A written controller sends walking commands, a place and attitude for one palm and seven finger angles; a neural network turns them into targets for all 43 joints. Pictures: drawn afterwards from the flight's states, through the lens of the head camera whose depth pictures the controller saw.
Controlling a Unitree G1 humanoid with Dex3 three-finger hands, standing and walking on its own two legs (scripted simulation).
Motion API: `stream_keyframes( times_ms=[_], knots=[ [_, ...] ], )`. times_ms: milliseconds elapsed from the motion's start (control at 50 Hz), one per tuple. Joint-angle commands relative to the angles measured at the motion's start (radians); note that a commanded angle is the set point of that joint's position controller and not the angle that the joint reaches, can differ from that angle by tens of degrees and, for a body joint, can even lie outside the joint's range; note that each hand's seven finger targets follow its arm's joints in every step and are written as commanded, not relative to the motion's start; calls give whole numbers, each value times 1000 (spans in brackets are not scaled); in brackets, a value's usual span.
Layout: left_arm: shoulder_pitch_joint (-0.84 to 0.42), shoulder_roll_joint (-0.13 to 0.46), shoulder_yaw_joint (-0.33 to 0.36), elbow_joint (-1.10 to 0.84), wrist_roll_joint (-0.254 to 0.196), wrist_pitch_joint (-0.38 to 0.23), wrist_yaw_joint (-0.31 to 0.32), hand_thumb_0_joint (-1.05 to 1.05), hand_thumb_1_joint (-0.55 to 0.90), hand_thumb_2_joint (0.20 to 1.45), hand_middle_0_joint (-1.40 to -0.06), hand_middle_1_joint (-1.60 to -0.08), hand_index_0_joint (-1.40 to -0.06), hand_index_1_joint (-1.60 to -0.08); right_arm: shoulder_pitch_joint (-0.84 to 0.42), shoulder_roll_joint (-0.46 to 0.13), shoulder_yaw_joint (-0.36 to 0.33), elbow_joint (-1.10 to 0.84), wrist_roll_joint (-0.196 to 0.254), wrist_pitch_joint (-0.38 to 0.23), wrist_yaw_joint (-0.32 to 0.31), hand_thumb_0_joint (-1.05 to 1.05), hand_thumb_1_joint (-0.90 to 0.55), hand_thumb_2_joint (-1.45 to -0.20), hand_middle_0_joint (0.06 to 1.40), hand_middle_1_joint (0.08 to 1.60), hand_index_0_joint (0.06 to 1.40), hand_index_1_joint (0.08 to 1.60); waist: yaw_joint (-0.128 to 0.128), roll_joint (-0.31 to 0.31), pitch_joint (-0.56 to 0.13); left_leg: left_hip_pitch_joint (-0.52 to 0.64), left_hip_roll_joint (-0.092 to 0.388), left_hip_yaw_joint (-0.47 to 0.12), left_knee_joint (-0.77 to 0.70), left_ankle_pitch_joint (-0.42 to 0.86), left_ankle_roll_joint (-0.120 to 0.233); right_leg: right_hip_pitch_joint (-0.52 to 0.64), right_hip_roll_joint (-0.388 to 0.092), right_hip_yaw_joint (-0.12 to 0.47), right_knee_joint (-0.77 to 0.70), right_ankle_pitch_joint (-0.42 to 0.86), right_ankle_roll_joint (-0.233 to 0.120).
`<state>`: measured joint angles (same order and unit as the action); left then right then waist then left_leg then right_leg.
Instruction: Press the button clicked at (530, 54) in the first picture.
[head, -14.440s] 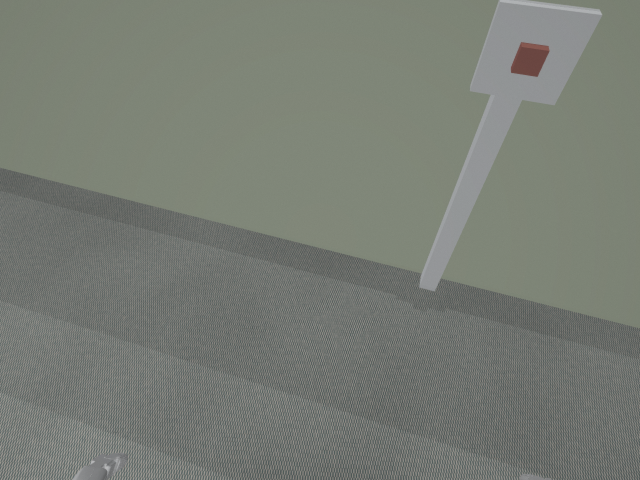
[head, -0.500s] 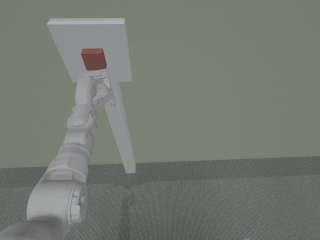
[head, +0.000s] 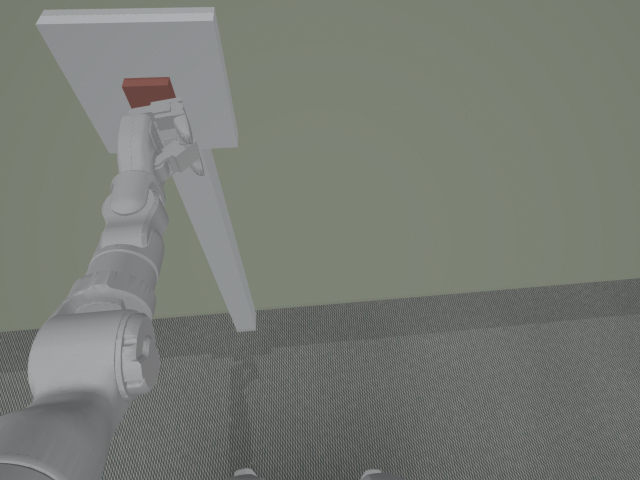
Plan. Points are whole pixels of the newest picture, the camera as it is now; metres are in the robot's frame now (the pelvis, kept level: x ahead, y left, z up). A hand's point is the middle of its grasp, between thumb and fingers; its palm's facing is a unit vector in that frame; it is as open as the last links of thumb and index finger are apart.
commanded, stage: press the button with the knuckle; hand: left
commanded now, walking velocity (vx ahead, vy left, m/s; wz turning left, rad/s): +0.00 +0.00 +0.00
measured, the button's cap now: (153, 96) +0.55 +0.18 +0.16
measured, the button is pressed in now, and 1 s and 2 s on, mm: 7 10 0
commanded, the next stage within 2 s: hold the button down briefly in 0.46 s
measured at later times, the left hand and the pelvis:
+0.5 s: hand (191, 140) +0.51 +0.13 +0.12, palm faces +0.04 -1.00 -0.01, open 3.6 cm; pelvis -0.02 +0.01 -0.01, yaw +1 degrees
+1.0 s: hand (191, 140) +0.51 +0.13 +0.12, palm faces +0.03 -1.00 -0.01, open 3.6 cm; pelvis -0.03 +0.01 -0.01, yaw +0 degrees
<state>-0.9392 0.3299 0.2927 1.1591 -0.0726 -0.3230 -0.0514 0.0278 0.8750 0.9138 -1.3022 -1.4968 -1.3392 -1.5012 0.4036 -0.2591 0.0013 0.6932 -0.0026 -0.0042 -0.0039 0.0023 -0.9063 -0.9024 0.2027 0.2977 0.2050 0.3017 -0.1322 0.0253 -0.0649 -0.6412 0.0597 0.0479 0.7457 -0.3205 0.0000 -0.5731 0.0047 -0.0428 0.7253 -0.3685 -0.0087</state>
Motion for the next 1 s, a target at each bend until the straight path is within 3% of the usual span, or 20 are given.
stream_keyframes(
  times_ms=[0, 40, 80, 160, 180, 200, 220, 240, 300, 360, 380, 460, 560, 580, 660, 720, 760, 820, 920, 980],
  knots=[
    [-584, 197, 5, -194, -6, -42, 7, 0, 900, 900, -1300, -1500, -1300, -1500, 113, -155, -48, -61, 3, -28, -8, 0, -900, -900, 200, 300, 200, 300, -44, 26, -376, 300, -51, -48, -44, 201, 34, 32, 39, 22, -99, 292, 4],
    [-585, 262, 56, -176, -3, -44, 14, 0, 900, 900, -1300, -1500, -1300, -1500, 128, -164, -48, -56, -2, -25, -11, 0, -900, -900, 200, 300, 200, 300, -38, -17, -389, 276, -52, -52, -41, 207, 38, 57, 41, 25, -96, 300, 4],
    [-618, 247, 33, -185, 2, -44, 9, 0, 900, 900, -1300, -1500, -1300, -1500, 123, -160, -45, -60, -1, -26, -10, 0, -900, -900, 200, 300, 200, 300, -49, 25, -394, 279, -53, -50, -39, 201, 36, 41, 38, 27, -95, 296, 6],
    [-659, 272, 37, -133, 8, -42, 12, 0, 900, 900, -1300, -1500, -1300, -1500, 133, -167, -40, -54, -2, -28, -12, 0, -900, -900, 200, 300, 200, 300, -70, 5, -356, 246, -50, -60, -38, 152, 37, 10, 39, 26, -100, 241, 8],
    [-662, 295, 58, -139, 9, -46, 15, 0, 900, 900, -1300, -1500, -1300, -1500, 133, -170, -43, -57, -4, -30, -13, 0, -900, -900, 200, 300, 200, 300, -64, 15, -378, 249, -50, -60, -34, 150, 37, 11, 39, 29, -97, 237, 7],
    [-668, 273, 37, -137, 9, -45, 14, 0, 900, 900, -1300, -1500, -1300, -1500, 132, -168, -40, -60, -4, -31, -11, 0, -900, -900, 200, 300, 200, 300, -69, 36, -387, 255, -51, -60, -34, 147, 36, 6, 39, 29, -97, 231, 7],
    [-674, 273, 38, -116, 8, -43, 13, 0, 900, 900, -1300, -1500, -1300, -1500, 135, -168, -38, -57, -4, -33, -11, 0, -900, -900, 200, 300, 200, 300, -74, 12, -369, 242, -49, -62, -32, 136, 36, -2, 40, 25, -98, 221, 8],
    [-697, 301, 57, -123, 10, -51, 15, 0, 900, 900, -1300, -1500, -1300, -1500, 144, -173, -39, -55, -8, -34, -12, 0, -900, -900, 200, 300, 200, 300, -77, 13, -381, 247, -49, -69, -29, 148, 37, -2, 41, 24, -91, 226, 6],
    [-727, 303, 51, -124, 15, -56, 18, 0, 900, 900, -1300, -1500, -1300, -1500, 147, -175, -38, -55, -9, -38, -11, 0, -900, -900, 200, 300, 200, 300, -82, 50, -412, 263, -48, -71, -21, 146, 35, -24, 41, 26, -89, 211, 7],
    [-754, 325, 57, -101, 21, -59, 23, 0, 900, 900, -1300, -1500, -1300, -1500, 156, -181, -37, -49, -11, -38, -12, 0, -900, -900, 200, 300, 200, 300, -96, 35, -393, 241, -45, -78, -20, 127, 35, -41, 41, 25, -89, 189, 9],
    [-764, 297, 34, -101, 21, -58, 23, 0, 900, 900, -1300, -1500, -1300, -1500, 158, -178, -35, -50, -11, -40, -11, 0, -900, -900, 200, 300, 200, 300, -103, 42, -392, 242, -44, -79, -23, 115, 35, -50, 43, 23, -91, 174, 10],
    [-815, 296, 21, -100, 27, -66, 38, 0, 900, 900, -1300, -1500, -1300, -1500, 168, -184, -35, -41, -16, -45, -11, 0, -900, -900, 200, 300, 200, 300, -118, 73, -400, 259, -41, -94, -24, 81, 32, -98, 43, 17, -88, 124, 7],
    [-833, 304, 19, -65, 27, -62, 52, 0, 900, 900, -1300, -1500, -1300, -1500, 176, -195, -33, -35, -17, -56, -16, 0, -900, -900, 200, 300, 200, 300, -136, 45, -380, 229, -38, -99, -30, 15, 34, -123, 43, 17, -95, 72, 10],
    [-851, 291, 1, -79, 26, -63, 50, 0, 900, 900, -1300, -1500, -1300, -1500, 176, -193, -30, -35, -17, -59, -16, 0, -900, -900, 200, 300, 200, 300, -141, 68, -381, 230, -39, -97, -33, -3, 34, -129, 42, 18, -97, 60, 11],
    [-863, 310, 11, -84, 27, -68, 50, 0, 900, 900, -1300, -1500, -1300, -1500, 184, -197, -30, -32, -19, -68, -17, 0, -900, -900, 200, 300, 200, 300, -138, 78, -408, 239, -37, -105, -34, -8, 32, -132, 41, 15, -91, 53, 8],
    [-839, 329, 22, -38, 27, -55, 53, 0, 900, 900, -1300, -1500, -1300, -1500, 183, -202, -26, -35, -17, -70, -18, 0, -900, -900, 200, 300, 200, 300, -139, 51, -353, 184, -39, -98, -41, -67, 34, -133, 41, 18, -100, 16, 10],
    [-863, 352, 30, -69, 29, -63, 51, 0, 900, 900, -1300, -1500, -1300, -1500, 184, -204, -27, -38, -18, -74, -22, 0, -900, -900, 200, 300, 200, 300, -137, 78, -393, 198, -40, -98, -38, -60, 35, -127, 39, 21, -96, 20, 9],
    [-865, 327, 20, -67, 28, -61, 54, 0, 900, 900, -1300, -1500, -1300, -1500, 191, -204, -27, -36, -21, -79, -19, 0, -900, -900, 200, 300, 200, 300, -140, 79, -383, 215, -36, -109, -41, -56, 31, -150, 41, 11, -90, 21, 7],
    [-822, 368, 59, -58, 28, -56, 52, 0, 900, 900, -1300, -1500, -1300, -1500, 188, -206, -26, -46, -22, -78, -16, 0, -900, -900, 200, 300, 200, 300, -117, 54, -393, 187, -39, -102, -37, -52, 33, -117, 40, 12, -88, 24, 7],
    [-788, 327, 43, -58, 29, -52, 50, 0, 900, 900, -1300, -1500, -1300, -1500, 185, -201, -30, -52, -23, -75, -10, 0, -900, -900, 200, 300, 200, 300, -108, 75, -387, 206, -38, -100, -32, -27, 29, -132, 42, 6, -80, 41, 4]
  ],
)
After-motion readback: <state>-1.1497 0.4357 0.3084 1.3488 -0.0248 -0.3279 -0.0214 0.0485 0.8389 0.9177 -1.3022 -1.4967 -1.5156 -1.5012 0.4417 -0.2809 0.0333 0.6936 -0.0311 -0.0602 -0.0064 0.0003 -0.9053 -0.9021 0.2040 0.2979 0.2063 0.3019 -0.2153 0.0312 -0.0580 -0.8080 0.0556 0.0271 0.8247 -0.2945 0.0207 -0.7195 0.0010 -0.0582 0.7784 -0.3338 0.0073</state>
